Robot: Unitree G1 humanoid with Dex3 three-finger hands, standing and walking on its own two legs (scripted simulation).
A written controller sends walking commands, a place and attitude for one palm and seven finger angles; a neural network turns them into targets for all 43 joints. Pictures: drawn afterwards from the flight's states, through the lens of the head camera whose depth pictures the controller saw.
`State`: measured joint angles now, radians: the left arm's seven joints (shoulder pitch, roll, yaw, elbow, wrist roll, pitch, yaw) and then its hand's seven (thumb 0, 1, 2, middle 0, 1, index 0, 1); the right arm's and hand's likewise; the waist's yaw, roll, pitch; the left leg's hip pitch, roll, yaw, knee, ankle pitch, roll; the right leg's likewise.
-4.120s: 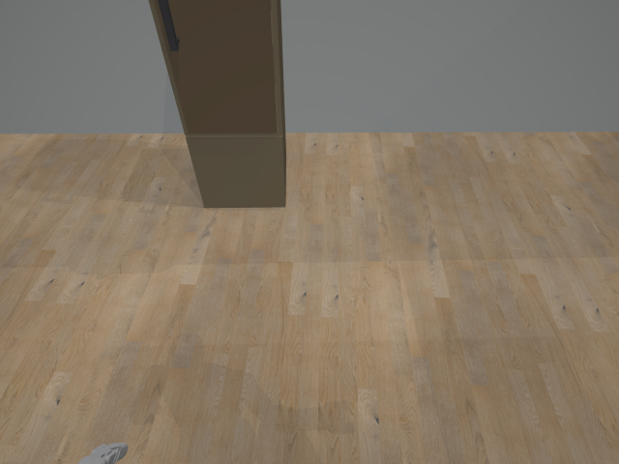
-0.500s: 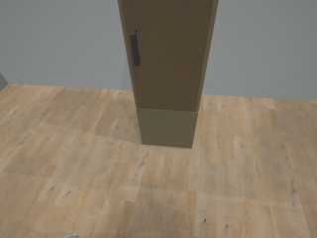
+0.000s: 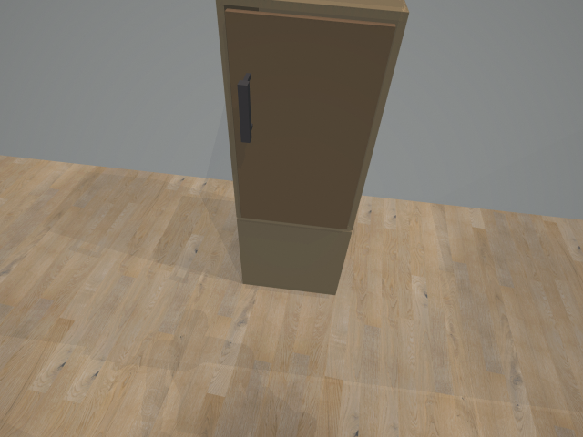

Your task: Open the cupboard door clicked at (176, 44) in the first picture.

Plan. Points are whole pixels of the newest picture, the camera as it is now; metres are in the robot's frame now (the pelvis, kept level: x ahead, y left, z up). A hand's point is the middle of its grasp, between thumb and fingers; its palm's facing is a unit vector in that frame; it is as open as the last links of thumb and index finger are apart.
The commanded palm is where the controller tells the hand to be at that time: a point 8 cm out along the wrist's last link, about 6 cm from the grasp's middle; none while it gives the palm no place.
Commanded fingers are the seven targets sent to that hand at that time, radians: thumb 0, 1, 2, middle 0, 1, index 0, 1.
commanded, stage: take the last steps up to it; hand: left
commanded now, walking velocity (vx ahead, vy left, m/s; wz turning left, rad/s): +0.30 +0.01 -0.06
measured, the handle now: (246, 108) +0.77 +0.17 +0.06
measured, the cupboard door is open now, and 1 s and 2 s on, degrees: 0 0 0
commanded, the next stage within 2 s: come to a stop and stand still in 0.42 s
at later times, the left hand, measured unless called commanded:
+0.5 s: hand (219, 381) +0.25 +0.14 -0.17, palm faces +0.03 -0.98 -0.21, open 7.3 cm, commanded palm none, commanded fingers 0.00 0.90 0.90 -0.20 -0.30 -0.20 -0.30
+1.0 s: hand (193, 389) +0.23 +0.19 -0.18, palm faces +0.06 -0.97 -0.22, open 7.3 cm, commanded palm none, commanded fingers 0.00 0.90 0.90 -0.20 -0.30 -0.20 -0.30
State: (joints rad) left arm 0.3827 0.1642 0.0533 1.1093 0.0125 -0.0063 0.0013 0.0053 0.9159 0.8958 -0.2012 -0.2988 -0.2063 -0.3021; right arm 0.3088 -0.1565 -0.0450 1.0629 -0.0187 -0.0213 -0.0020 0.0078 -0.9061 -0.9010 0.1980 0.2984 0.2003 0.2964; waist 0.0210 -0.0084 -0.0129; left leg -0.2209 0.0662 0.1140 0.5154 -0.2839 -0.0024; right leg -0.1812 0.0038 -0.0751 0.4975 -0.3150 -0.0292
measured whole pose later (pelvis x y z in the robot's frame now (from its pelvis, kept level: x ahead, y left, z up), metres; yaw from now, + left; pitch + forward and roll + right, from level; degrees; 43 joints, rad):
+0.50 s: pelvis +0.16 -0.04 -0.01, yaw +0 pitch -2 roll +0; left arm 0.16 0.14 0.05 1.02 0.01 -0.07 0.00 0.00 0.92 0.90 -0.20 -0.30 -0.20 -0.30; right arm 0.40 -0.13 -0.04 1.17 -0.01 -0.01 -0.02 0.01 -0.90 -0.90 0.20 0.30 0.20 0.30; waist -0.03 0.05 0.09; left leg -0.26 0.08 0.05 1.09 -0.49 0.02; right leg -0.36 -0.05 -0.16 0.64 -0.25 -0.06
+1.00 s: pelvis +0.20 -0.01 +0.00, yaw -1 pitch +0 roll -1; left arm 0.22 0.21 0.07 1.01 0.01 0.06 0.03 0.00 0.91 0.90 -0.20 -0.30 -0.20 -0.30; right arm 0.11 -0.13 -0.03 0.97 -0.02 0.02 -0.04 0.00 -0.92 -0.90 0.20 0.30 0.20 0.30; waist 0.02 -0.03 0.10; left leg -0.33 0.05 0.10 0.50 -0.17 0.03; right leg -0.43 0.00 0.01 1.13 -0.47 0.03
